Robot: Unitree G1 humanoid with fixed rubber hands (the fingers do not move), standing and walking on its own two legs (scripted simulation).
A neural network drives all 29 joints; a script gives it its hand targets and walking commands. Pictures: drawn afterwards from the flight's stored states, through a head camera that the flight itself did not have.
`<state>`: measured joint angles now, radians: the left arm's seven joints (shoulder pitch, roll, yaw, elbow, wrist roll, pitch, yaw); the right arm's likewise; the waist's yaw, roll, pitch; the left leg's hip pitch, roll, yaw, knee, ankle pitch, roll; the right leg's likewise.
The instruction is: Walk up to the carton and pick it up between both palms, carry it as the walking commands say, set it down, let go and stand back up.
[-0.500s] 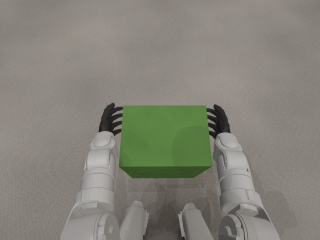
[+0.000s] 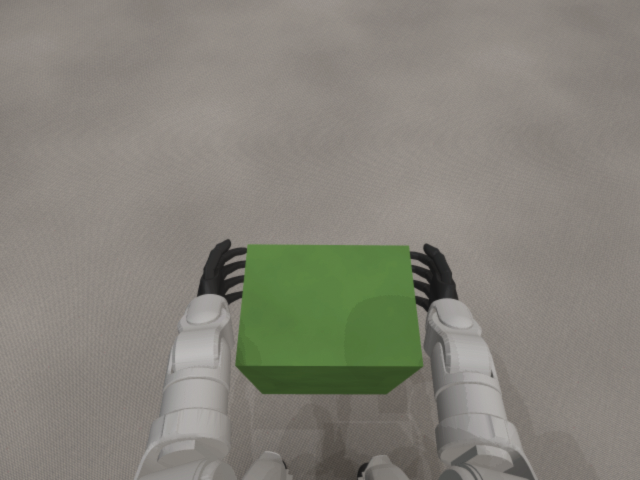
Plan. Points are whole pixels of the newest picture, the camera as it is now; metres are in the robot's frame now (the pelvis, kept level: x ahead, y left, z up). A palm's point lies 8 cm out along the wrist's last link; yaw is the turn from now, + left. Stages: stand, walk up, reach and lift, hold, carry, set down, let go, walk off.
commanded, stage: reach and lift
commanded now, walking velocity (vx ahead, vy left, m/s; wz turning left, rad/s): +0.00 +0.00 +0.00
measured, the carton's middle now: (326, 329) +0.34 +0.01 -0.11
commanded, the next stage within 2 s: hold in 1.88 s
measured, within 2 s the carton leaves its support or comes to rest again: neither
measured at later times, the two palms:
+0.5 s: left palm (193, 292) +0.32 +0.16 +0.04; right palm (456, 295) +0.33 -0.13 +0.04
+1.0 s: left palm (181, 284) +0.31 +0.16 +0.10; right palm (483, 290) +0.31 -0.14 +0.10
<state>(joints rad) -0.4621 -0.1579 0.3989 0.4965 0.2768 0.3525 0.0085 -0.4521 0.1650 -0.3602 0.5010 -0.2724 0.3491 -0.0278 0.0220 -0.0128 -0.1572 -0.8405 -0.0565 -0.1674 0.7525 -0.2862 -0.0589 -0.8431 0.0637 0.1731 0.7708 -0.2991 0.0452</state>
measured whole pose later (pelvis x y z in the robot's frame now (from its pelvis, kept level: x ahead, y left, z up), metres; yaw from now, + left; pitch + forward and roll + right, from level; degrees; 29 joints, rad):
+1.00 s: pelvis +0.02 +0.00 +0.05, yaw +0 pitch -6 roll +0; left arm -0.32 -0.17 0.28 0.30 0.32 0.73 0.00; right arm -0.32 0.17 -0.26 0.33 -0.29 0.71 0.00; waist 0.02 -0.01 -0.02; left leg -0.07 -0.02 -0.16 0.34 -0.18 -0.04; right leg -0.07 0.03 0.17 0.36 -0.19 0.03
